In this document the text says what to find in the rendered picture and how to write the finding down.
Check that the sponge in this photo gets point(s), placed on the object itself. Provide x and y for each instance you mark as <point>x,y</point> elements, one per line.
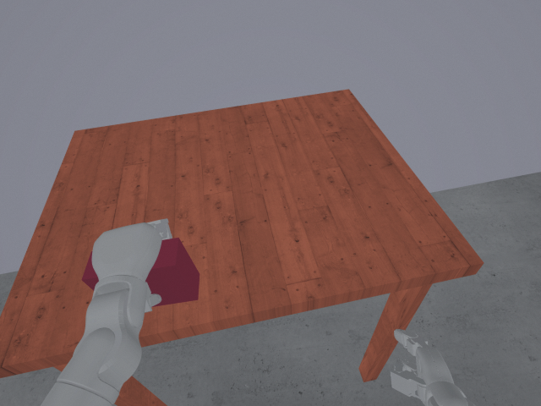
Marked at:
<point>174,276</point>

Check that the table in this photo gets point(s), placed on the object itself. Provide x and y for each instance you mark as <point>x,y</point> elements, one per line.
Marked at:
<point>283,206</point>

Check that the left robot forearm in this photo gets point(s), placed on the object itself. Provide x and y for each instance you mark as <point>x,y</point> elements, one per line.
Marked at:
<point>109,351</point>

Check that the right robot forearm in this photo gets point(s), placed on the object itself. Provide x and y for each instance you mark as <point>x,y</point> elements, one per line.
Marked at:
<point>444,393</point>

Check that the left robot hand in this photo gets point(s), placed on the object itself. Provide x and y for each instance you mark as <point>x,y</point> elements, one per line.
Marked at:
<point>131,250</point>

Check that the right robot hand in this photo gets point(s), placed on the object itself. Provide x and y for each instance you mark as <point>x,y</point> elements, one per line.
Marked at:
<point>411,379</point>

